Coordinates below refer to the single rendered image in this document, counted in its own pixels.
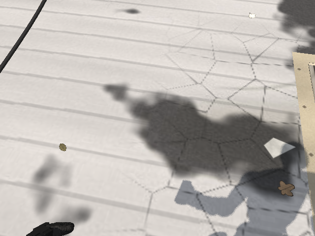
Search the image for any robot left hand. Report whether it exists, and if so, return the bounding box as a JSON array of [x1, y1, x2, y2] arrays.
[[26, 222, 75, 236]]

